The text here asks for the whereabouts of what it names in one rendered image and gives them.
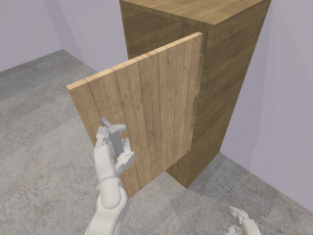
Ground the right robot hand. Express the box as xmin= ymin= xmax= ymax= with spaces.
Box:
xmin=226 ymin=207 xmax=262 ymax=235

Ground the cupboard door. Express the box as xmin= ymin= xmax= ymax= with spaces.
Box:
xmin=66 ymin=32 xmax=203 ymax=199

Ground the handle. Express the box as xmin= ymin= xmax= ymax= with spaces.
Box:
xmin=101 ymin=117 xmax=124 ymax=158

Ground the left robot hand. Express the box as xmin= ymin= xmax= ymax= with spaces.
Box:
xmin=92 ymin=124 xmax=135 ymax=183

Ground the robot left forearm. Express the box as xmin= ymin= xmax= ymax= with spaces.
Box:
xmin=84 ymin=177 xmax=130 ymax=235

